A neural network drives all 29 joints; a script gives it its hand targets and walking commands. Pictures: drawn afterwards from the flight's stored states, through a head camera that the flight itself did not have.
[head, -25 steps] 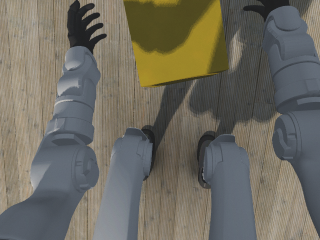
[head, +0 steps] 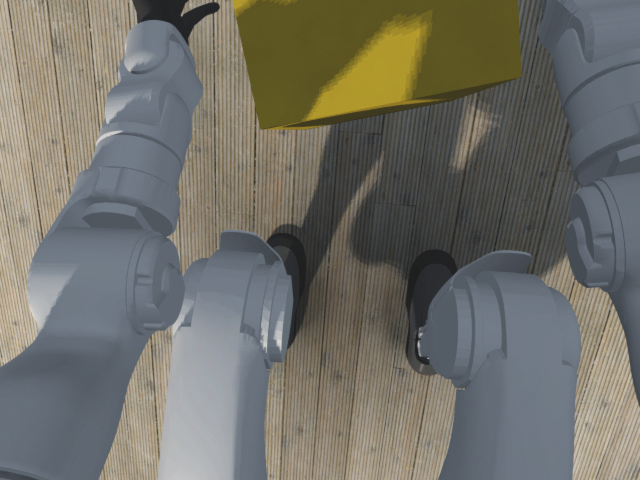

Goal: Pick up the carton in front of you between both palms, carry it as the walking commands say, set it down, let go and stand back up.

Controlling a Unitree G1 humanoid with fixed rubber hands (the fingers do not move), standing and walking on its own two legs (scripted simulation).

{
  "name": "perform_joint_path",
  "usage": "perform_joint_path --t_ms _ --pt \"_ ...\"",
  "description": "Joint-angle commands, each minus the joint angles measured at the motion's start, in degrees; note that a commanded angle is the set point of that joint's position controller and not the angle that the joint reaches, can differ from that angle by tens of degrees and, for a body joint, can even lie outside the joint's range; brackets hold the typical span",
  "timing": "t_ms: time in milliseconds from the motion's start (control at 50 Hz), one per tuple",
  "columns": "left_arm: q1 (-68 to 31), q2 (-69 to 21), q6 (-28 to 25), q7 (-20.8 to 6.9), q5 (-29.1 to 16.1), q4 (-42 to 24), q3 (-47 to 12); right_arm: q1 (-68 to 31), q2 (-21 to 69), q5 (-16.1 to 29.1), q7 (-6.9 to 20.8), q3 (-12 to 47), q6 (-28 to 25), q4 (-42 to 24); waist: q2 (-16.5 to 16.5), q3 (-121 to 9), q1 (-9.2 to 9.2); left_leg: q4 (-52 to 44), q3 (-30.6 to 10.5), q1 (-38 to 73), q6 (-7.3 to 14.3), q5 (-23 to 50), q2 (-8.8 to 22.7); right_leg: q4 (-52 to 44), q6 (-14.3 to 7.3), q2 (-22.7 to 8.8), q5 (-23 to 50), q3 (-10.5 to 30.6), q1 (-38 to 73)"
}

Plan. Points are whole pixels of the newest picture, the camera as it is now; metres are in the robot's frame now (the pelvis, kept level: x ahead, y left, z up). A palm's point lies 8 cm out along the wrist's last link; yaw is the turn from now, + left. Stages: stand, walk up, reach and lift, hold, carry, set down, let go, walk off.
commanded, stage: reach and lift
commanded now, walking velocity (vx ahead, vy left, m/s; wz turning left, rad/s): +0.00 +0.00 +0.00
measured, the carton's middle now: (365, 13) +0.54 +0.00 -0.25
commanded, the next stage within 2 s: none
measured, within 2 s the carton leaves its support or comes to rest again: leaves its support in 0.62 s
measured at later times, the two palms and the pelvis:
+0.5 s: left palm (189, 12) +0.52 +0.16 -0.16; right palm out of the picture +0.57 -0.14 -0.17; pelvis -0.01 +0.00 +0.00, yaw +0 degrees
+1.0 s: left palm out of the picture +0.49 +0.14 -0.02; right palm out of the picture +0.52 -0.15 -0.03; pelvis -0.01 +0.00 +0.05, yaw -3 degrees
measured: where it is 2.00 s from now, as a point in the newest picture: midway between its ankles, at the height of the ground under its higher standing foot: (350, 322)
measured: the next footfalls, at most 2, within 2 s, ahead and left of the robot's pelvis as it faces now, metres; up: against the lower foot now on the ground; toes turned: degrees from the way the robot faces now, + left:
none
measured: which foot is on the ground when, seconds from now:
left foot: down 0.00-1.00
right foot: down 0.00-1.00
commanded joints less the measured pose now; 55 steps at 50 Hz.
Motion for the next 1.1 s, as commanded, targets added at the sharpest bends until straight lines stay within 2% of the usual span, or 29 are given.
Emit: perform_joint_path --t_ms 0,60,140,300,340,360,400,420,440,480,560,620,700,720,760,800,840,900,940,1000,1080 --pt "-8.1 5.0 -1.5 0.4 -0.8 -6.1 -0.2 -15.8 -4.3 -0.4 -0.6 -1.0 -1.3 -6.8 -10.7 -76.7 1.57 -7.4 4.4 33.2 -1.0 26.8 -0.2 -9.0 0.6 -0.5 24.6 -1.0 41.8" --pt "-7.6 4.6 -1.3 0.5 -0.5 -5.0 -0.1 -14.0 -3.5 -1.1 -0.7 -1.9 -1.0 -4.5 -9.7 -71.6 0.96 -8.0 4.1 31.2 -1.1 23.3 -0.3 -9.8 0.4 -0.7 20.5 -0.9 37.2" --pt "-9.0 4.2 -1.2 0.4 0.7 -4.9 0.4 -14.6 -2.8 -1.0 -0.5 -2.2 -1.1 -3.1 -8.4 -67.3 1.07 -8.5 3.8 29.7 -1.1 20.1 -0.2 -10.7 0.1 -0.9 16.7 -0.5 33.2" --pt "-14.7 -3.4 -1.1 0.0 0.3 -4.5 -2.2 -19.9 4.4 0.0 0.0 1.4 -1.3 -2.4 -9.0 -66.2 0.47 -9.6 3.8 30.9 -1.0 17.7 -1.3 -12.1 0.1 -0.3 13.8 -0.8 33.6" --pt "-15.0 -6.2 -1.0 -0.4 2.3 -3.1 -1.1 -20.4 8.7 -0.5 0.6 1.8 -1.1 -1.6 -9.2 -64.9 1.35 -9.8 3.9 31.4 -0.7 17.1 -1.8 -12.2 0.2 0.1 13.2 -0.9 33.1" --pt "-17.2 -11.7 -0.8 -1.5 3.5 -3.7 -1.4 -22.2 15.5 -0.7 1.8 2.8 -0.8 -2.4 -9.6 -64.4 1.97 -9.7 4.0 31.3 -0.3 16.8 -2.3 -12.2 0.1 0.6 13.1 -0.7 33.0" --pt "-25.2 -29.1 0.6 -5.8 5.2 -5.0 -3.8 -27.5 33.6 -1.3 5.8 5.0 0.0 -3.2 -10.1 -63.6 1.71 -8.7 4.3 30.1 -0.1 17.3 -3.4 -11.7 0.0 1.9 14.5 -0.7 32.5" --pt "-27.0 -34.6 1.5 -7.6 6.5 -5.6 -3.5 -27.4 39.0 -2.7 7.5 4.4 0.6 -2.6 -10.4 -62.1 1.28 -8.3 4.5 29.2 -0.2 17.0 -3.8 -11.4 0.0 2.5 14.5 -1.2 31.4" --pt "-29.6 -40.2 2.7 -9.8 7.4 -7.2 -4.1 -27.2 46.0 -3.9 9.4 4.0 1.3 -3.6 -10.3 -61.6 1.09 -8.0 4.9 28.7 0.0 16.5 -4.4 -11.2 -0.3 3.0 14.3 -1.6 31.0" --pt "-31.5 -46.3 4.6 -13.1 8.8 -9.5 -3.9 -25.3 53.6 -5.9 11.8 1.2 2.6 -5.5 -9.6 -60.7 0.66 -7.4 5.4 27.0 0.4 16.1 -5.0 -11.0 -0.6 3.9 14.5 -2.8 28.6" --pt "-31.5 -53.7 6.8 -16.3 8.3 -13.5 -4.7 -22.9 60.6 -7.3 13.7 -0.8 3.9 -9.7 -8.3 -63.8 0.22 -6.4 5.9 26.7 0.8 20.7 -5.5 -10.2 -1.3 4.7 19.0 -3.4 29.2" --pt "-31.0 -58.4 7.8 -17.0 6.0 -16.7 -7.7 -23.9 64.7 -5.9 13.6 1.6 4.4 -15.6 -8.9 -72.6 0.04 -5.9 6.4 28.6 0.8 24.9 -5.7 -9.8 -1.3 4.9 24.2 -3.7 35.0" --pt "-31.2 -63.4 9.7 -16.9 2.9 -23.6 -13.7 -26.3 69.9 -3.0 11.9 6.9 5.3 -26.7 -11.3 -92.3 -0.59 -6.2 7.0 33.1 0.5 30.1 -6.0 -10.0 -0.4 5.6 32.9 -4.5 48.4" --pt "-30.9 -64.0 10.2 -16.6 2.6 -25.0 -15.4 -26.8 71.3 -3.0 10.7 7.9 5.6 -29.7 -11.3 -96.9 -0.24 -6.5 7.4 33.2 0.1 30.7 -6.1 -9.9 0.1 5.7 34.2 -4.9 52.1" --pt "-32.8 -65.2 11.5 -16.8 2.2 -30.1 -18.8 -25.2 74.2 -3.4 10.1 9.1 7.6 -33.9 -11.3 -105.2 -1.10 -8.1 7.6 35.5 -0.3 30.2 -6.6 -11.8 0.4 6.3 35.7 -5.3 57.0" --pt "-32.2 -65.5 12.8 -16.5 3.2 -33.5 -20.4 -22.6 77.2 -4.1 9.6 9.8 9.6 -35.5 -11.0 -107.3 -0.67 -10.6 7.7 37.2 -0.5 28.2 -6.9 -13.8 0.7 6.9 33.1 -6.0 57.3" --pt "-30.2 -65.9 14.3 -16.5 5.5 -33.5 -19.9 -19.0 79.6 -5.4 9.9 8.9 11.5 -33.7 -10.2 -102.4 0.00 -13.3 7.8 36.5 -0.3 23.3 -7.1 -16.9 0.8 7.4 26.4 -6.3 52.3" --pt "-25.8 -67.1 16.4 -17.2 10.8 -27.1 -15.0 -14.2 81.8 -9.7 11.2 3.8 13.5 -25.4 -9.5 -87.5 0.85 -17.6 7.6 32.0 0.4 13.6 -6.9 -22.0 0.6 7.6 14.4 -6.4 42.0" --pt "-23.8 -67.3 17.3 -17.8 14.4 -23.4 -10.9 -12.9 81.8 -12.9 12.0 -0.7 14.2 -21.4 -9.4 -80.9 1.06 -20.5 7.3 30.3 0.9 9.3 -6.9 -25.0 0.5 7.8 9.4 -6.3 38.4" --pt "-23.3 -67.8 17.9 -18.6 17.6 -21.0 -7.2 -12.8 80.9 -16.4 12.7 -6.3 14.4 -18.4 -8.5 -78.3 0.48 -24.2 6.6 31.1 1.2 7.5 -7.0 -28.4 0.2 8.1 7.0 -6.4 37.3" --pt "-23.1 -69.3 18.3 -19.4 19.3 -20.1 -5.9 -12.3 80.3 -19.1 13.2 -10.1 14.5 -17.2 -6.6 -80.3 -1.14 -28.2 5.8 34.8 1.2 7.6 -7.2 -32.1 -0.3 8.2 6.9 -6.5 39.1"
